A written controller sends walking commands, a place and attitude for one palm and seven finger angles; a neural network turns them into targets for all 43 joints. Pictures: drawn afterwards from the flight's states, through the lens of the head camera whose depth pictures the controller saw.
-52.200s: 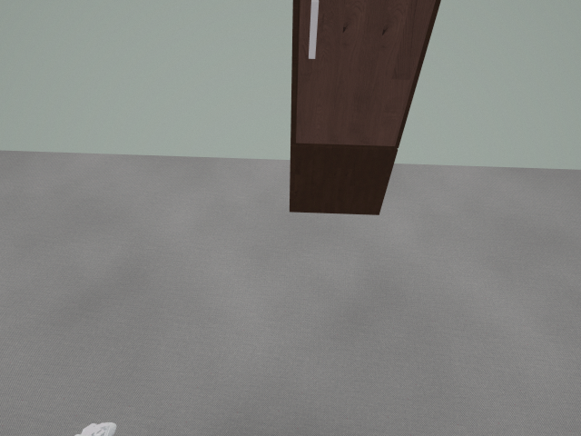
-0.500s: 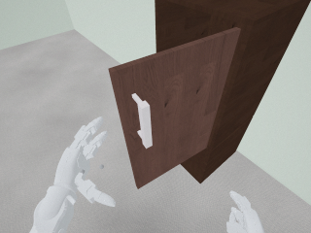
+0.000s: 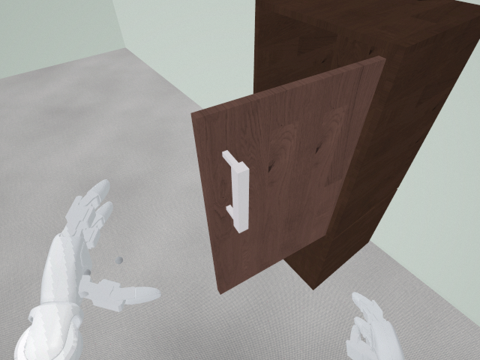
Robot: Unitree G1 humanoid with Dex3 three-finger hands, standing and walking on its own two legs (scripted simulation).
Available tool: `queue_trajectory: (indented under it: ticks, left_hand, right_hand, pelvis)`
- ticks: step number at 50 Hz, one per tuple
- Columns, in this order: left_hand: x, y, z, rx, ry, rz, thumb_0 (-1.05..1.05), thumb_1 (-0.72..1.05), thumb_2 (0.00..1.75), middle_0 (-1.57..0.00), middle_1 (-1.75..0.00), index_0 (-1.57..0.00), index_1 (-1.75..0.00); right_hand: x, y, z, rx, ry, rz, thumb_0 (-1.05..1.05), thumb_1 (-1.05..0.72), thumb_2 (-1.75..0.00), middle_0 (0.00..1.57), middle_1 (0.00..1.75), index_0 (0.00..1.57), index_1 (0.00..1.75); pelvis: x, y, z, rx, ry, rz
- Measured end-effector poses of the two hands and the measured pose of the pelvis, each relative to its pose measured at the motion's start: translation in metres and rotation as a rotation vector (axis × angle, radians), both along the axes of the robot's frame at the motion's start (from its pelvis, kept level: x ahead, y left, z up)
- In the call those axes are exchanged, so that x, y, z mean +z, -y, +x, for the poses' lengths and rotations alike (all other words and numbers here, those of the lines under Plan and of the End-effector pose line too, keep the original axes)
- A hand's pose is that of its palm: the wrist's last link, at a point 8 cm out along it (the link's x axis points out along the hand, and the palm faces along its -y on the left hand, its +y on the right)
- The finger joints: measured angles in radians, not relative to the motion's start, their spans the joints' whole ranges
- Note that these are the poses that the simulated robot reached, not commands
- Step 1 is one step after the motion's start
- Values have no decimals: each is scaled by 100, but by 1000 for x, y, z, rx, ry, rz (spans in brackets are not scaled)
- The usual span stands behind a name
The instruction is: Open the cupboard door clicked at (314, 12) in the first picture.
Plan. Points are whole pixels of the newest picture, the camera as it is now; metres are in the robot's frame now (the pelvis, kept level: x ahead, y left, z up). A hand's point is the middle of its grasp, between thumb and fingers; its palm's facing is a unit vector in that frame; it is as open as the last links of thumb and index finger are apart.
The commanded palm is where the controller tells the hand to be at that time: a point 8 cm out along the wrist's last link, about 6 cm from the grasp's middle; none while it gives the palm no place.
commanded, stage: draw the hand back to the body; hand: left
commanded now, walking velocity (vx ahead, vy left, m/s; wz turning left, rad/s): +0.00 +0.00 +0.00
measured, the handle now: (234, 193) +0.38 +0.06 +0.09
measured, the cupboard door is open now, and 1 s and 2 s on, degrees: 83 83 83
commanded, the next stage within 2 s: step back with the hand held close in 0.90 s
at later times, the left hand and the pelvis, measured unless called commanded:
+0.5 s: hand (73, 235) +0.23 +0.26 +0.15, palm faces +0.40 -0.83 -0.39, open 9.3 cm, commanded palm +0.17 +0.30 +0.17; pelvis +0.02 +0.01 +0.01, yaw -2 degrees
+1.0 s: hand (72, 238) +0.22 +0.25 +0.15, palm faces +0.43 -0.82 -0.39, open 7.4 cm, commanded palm +0.17 +0.29 +0.18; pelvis +0.02 +0.00 +0.01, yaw -1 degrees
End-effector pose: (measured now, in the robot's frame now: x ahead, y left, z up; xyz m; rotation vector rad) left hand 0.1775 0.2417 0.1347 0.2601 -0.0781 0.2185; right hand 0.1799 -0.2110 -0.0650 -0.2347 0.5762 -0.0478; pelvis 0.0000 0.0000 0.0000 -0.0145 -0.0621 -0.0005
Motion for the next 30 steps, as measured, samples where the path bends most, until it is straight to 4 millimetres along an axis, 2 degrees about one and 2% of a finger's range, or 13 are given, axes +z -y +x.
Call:
queue_trajectory:
  ticks: [12,30]
  left_hand:
    - [15,-27,6,99,17,109,-1,11,56,-18,-30,-18,-30]
    - [39,-59,4,215,63,195,1,73,83,-20,-30,-20,-30]
  right_hand:
    - [-9,-3,-2,-24,-96,5,2,-91,-90,20,30,20,30]
    - [-7,8,15,-47,-102,1,1,-91,-90,20,30,20,30]
  pelvis:
    - [7,-7,13,-20,13,6]
    - [7,-6,25,-25,6,6]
